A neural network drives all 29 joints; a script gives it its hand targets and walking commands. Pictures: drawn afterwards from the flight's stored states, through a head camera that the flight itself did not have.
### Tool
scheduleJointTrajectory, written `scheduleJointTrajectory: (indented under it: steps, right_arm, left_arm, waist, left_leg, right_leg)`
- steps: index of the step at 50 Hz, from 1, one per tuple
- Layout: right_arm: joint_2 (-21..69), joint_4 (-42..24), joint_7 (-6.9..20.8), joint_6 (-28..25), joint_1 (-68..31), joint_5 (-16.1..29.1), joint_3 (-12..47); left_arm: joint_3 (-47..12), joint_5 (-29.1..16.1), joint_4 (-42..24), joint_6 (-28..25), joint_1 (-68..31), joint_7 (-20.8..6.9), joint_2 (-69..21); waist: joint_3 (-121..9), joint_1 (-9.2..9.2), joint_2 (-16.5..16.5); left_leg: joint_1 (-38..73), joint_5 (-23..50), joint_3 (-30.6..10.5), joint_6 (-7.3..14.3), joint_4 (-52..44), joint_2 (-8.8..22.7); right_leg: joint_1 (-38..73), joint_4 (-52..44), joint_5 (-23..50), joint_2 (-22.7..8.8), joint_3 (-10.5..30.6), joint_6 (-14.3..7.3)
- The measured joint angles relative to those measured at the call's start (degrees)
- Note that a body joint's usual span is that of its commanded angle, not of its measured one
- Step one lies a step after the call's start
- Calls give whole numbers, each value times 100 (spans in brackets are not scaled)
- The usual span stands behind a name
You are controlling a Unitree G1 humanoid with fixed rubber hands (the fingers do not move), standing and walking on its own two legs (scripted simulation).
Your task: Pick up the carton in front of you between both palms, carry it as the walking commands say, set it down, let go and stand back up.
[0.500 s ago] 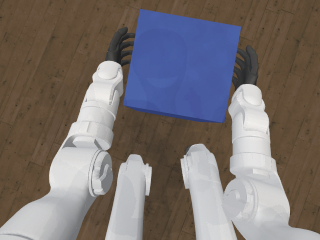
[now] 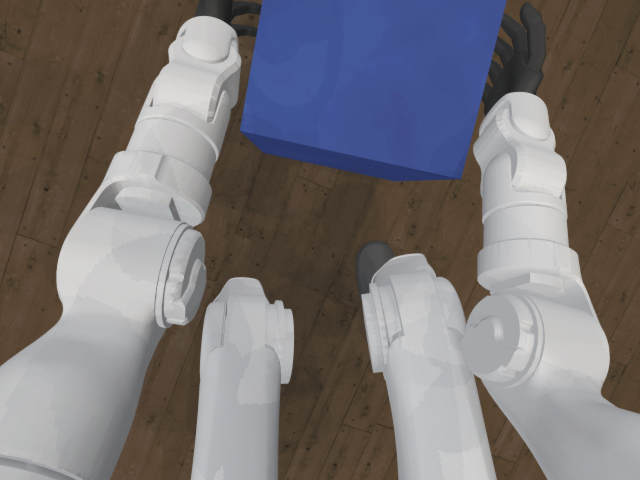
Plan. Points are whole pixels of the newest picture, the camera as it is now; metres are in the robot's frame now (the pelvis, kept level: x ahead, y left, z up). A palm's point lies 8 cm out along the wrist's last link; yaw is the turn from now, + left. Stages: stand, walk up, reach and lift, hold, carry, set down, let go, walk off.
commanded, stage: set down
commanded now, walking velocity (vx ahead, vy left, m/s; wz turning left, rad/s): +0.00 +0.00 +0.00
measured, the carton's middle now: (356, 80) +0.52 -0.10 -0.24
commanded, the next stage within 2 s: none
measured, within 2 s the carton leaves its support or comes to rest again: rests again in 0.82 s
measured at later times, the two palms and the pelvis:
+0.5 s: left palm (216, 44) +0.55 +0.06 -0.19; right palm (496, 102) +0.47 -0.24 -0.17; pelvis +0.00 +0.01 -0.01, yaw -1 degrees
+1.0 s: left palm (223, 49) +0.55 +0.05 -0.20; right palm (497, 103) +0.47 -0.25 -0.19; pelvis +0.00 +0.01 -0.02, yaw -1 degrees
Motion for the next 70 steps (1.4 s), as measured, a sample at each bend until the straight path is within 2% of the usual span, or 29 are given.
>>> scheduleJointTrajectory:
  steps: [6,12,23,30,44,53,56,61,66,70]
  right_arm:
    - [-15,223,172,-92,-32,-75,-237]
    - [-117,410,334,-122,-34,-152,-229]
    - [-305,794,492,-176,-239,-226,-150]
    - [-414,1094,497,-273,-358,-241,-111]
    - [-740,1543,562,-425,-466,-203,-195]
    - [-785,1900,615,-653,-619,-9,-188]
    - [-829,2264,495,-925,-717,168,-48]
    - [-1156,2600,206,-1248,-728,872,467]
    - [-1443,2465,172,-1359,-613,1595,1068]
    - [-1449,2055,102,-1310,-480,1946,1377]
  left_arm:
    - [-65,89,18,21,64,66,-50]
    - [-98,19,115,14,60,97,-60]
    - [-3,136,378,-101,-61,73,-12]
    - [7,161,414,-159,-42,-91,44]
    - [285,508,377,-252,-116,-465,-94]
    - [141,509,346,-349,-168,-527,40]
    - [-125,259,346,-491,-178,-417,244]
    - [-751,-502,437,-584,-275,-270,872]
    - [-1254,-1158,296,-618,-337,-323,1223]
    - [-1289,-1244,0,-586,-326,-305,1225]
  waist:
    - [-82,28,21]
    - [-47,12,130]
    - [165,-39,108]
    - [252,-34,68]
    - [435,83,-5]
    - [610,40,-105]
    - [732,3,-145]
    - [931,15,-162]
    - [998,35,-145]
    - [969,35,-177]
  left_leg:
    - [-137,-54,42,139,143,67]
    - [-190,-21,159,270,155,102]
    - [-178,-3,220,319,271,190]
    - [-175,-20,209,308,354,251]
    - [-181,-32,216,364,531,403]
    - [-164,-24,204,382,619,509]
    - [-148,2,188,372,626,559]
    - [-157,57,169,369,608,662]
    - [-206,109,175,353,602,745]
    - [-191,124,141,313,603,803]
  right_leg:
    - [-53,52,-73,-27,-35,62]
    - [-45,64,-105,-85,14,98]
    - [-17,198,-113,-154,-30,79]
    - [-17,295,-140,-181,-92,26]
    - [6,448,-159,-204,-189,-25]
    - [45,507,-143,-218,-261,-32]
    - [72,501,-116,-242,-309,-57]
    - [69,480,-54,-335,-423,-170]
    - [6,505,-6,-430,-507,-300]
    - [-10,503,43,-423,-563,-369]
